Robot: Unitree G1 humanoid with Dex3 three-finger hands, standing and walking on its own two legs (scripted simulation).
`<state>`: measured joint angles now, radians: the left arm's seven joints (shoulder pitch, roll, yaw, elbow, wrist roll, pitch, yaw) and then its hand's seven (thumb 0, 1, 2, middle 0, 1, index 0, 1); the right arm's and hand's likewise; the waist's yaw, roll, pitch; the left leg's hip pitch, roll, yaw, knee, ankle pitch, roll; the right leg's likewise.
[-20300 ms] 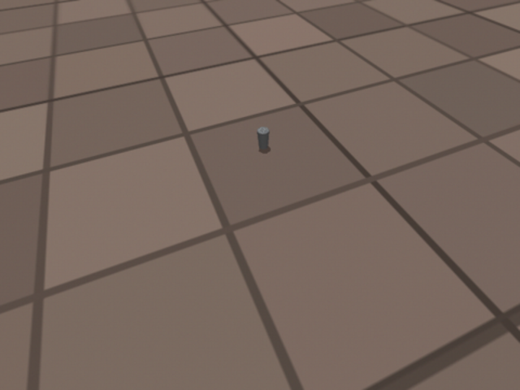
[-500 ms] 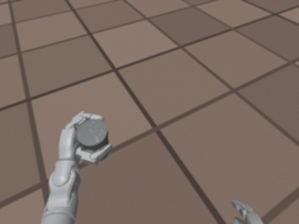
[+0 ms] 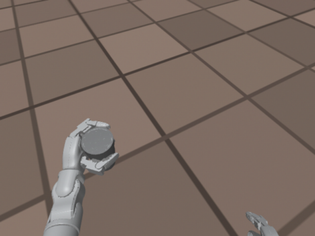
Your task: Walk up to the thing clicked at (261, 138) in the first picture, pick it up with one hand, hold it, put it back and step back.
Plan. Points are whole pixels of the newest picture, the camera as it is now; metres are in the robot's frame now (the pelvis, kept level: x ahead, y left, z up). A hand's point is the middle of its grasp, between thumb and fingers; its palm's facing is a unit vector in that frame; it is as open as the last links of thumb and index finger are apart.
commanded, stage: hold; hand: left
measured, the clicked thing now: (101, 152) +0.33 +0.17 +0.03
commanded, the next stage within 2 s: crouch in 0.24 s
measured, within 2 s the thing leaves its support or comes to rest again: neither
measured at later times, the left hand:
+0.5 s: hand (102, 151) +0.32 +0.16 +0.04, palm faces +0.04 -1.00 +0.01, open 9.6 cm
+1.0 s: hand (113, 178) +0.34 +0.18 -0.18, palm faces +0.07 -1.00 +0.00, open 9.6 cm
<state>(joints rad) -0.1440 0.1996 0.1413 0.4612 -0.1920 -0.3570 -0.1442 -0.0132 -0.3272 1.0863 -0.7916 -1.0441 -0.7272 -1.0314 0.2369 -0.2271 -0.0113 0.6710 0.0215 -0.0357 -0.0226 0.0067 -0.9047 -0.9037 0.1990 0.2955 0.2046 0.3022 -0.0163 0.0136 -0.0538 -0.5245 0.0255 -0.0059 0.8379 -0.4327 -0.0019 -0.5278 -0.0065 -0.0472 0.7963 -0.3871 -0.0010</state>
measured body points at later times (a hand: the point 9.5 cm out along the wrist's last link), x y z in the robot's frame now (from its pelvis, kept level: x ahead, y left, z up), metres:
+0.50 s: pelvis +0.00 +0.00 +0.00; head +0.04 +0.00 +0.45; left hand +0.32 +0.22 +0.05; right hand +0.13 -0.25 -0.11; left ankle -0.01 +0.12 -0.70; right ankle +0.01 -0.12 -0.70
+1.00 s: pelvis -0.04 +0.01 -0.16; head +0.11 +0.03 +0.26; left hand +0.33 +0.24 -0.18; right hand +0.09 -0.26 -0.28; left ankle -0.01 +0.12 -0.70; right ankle +0.01 -0.12 -0.70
